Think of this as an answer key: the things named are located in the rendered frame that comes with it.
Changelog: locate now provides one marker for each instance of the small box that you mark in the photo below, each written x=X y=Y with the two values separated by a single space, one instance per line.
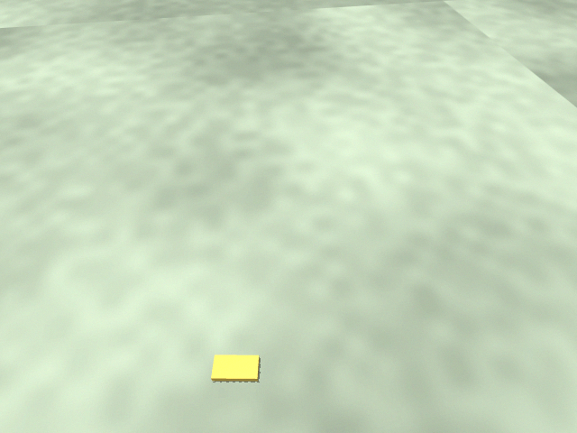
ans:
x=235 y=368

